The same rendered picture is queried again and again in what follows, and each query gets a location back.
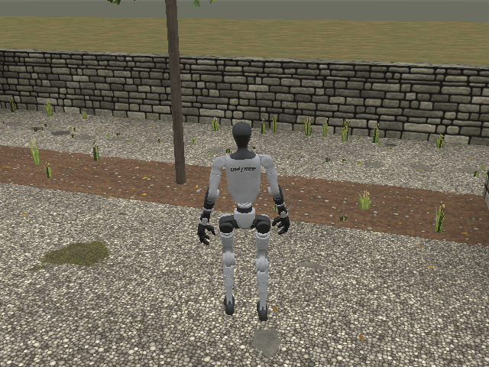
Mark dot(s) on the robot right shin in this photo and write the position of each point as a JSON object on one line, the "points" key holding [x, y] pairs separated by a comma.
{"points": [[262, 285]]}

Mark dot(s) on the robot right upper arm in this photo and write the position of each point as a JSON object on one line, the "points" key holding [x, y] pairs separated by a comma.
{"points": [[271, 174]]}

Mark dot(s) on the robot torso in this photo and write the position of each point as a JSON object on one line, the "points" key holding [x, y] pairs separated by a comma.
{"points": [[244, 179]]}

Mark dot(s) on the robot right forearm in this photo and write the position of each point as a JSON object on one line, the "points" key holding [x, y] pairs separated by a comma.
{"points": [[280, 204]]}

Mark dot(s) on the robot left hand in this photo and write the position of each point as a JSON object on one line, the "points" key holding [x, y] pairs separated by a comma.
{"points": [[202, 235]]}

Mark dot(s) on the robot left upper arm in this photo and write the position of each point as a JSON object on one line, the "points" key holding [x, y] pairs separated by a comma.
{"points": [[215, 176]]}

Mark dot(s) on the robot right hand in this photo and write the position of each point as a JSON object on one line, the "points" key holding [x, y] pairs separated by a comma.
{"points": [[284, 222]]}

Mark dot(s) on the robot left forearm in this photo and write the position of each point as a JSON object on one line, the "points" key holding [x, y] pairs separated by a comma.
{"points": [[207, 209]]}

